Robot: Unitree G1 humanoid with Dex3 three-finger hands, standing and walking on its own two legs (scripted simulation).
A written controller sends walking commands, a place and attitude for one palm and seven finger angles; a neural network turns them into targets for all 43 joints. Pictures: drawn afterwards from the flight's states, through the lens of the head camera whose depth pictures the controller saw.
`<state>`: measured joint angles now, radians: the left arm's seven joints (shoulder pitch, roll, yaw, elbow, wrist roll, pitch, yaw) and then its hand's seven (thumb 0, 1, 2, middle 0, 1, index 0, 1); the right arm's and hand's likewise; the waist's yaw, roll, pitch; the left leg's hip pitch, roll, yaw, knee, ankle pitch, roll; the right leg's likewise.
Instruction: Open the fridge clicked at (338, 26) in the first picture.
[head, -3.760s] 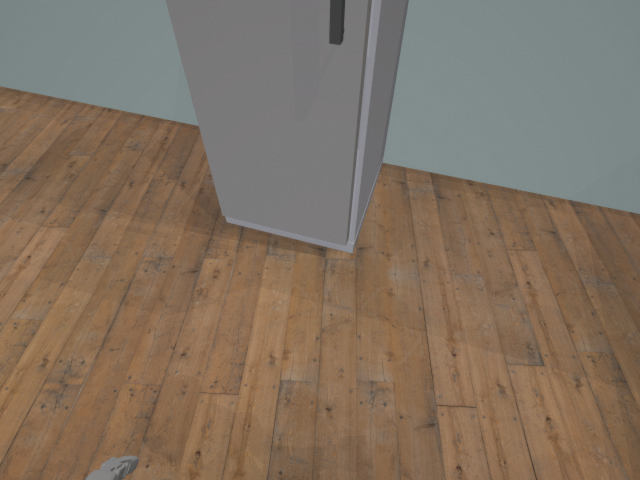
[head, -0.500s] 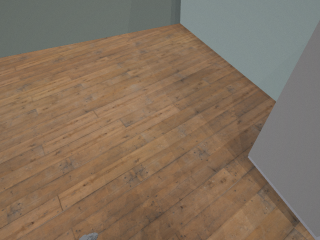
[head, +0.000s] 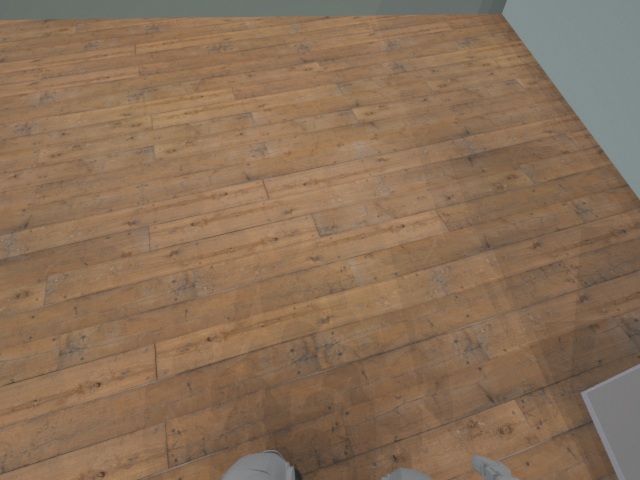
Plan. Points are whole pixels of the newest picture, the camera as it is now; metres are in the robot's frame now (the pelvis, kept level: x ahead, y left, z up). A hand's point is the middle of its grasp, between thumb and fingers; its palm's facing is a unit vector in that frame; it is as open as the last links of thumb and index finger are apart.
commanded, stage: turn to face it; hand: right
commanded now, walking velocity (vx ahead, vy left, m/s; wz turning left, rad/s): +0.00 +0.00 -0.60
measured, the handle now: out of the picture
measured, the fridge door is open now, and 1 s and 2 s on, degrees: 0 0 0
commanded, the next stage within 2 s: none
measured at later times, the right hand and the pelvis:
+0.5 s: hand out of the picture +0.06 -0.27 -0.15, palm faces +0.29 +0.93 -0.23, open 7.4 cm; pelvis +0.04 -0.04 +0.02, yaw -14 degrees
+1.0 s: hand out of the picture -0.01 -0.17 -0.12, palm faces +0.54 +0.79 -0.27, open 7.4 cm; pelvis +0.04 +0.04 +0.03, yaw -34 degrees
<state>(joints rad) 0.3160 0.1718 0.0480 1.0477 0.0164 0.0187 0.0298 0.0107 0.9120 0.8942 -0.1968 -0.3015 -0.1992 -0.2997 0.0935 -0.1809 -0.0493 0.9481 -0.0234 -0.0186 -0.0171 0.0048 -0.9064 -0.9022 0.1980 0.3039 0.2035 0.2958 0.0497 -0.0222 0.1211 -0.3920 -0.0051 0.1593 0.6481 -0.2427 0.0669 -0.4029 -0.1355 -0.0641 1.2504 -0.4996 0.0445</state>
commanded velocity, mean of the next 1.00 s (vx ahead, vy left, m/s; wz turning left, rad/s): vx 0.00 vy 0.00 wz -0.60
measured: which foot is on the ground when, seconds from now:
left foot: down 0.00-0.24, up 0.26-0.74, down 0.76-1.00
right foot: up 0.00-0.20, down 0.22-0.76, up 0.78-1.00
